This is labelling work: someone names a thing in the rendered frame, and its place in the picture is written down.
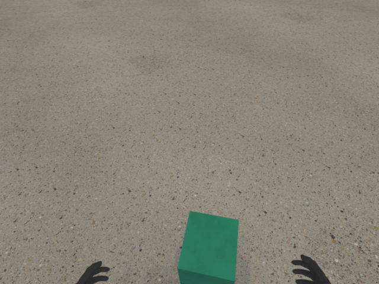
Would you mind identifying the robot left hand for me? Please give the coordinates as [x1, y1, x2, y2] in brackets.
[76, 261, 110, 284]

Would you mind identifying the robot right hand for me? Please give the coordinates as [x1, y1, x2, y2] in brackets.
[292, 255, 331, 284]

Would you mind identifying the carton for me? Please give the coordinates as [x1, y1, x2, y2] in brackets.
[178, 211, 239, 284]

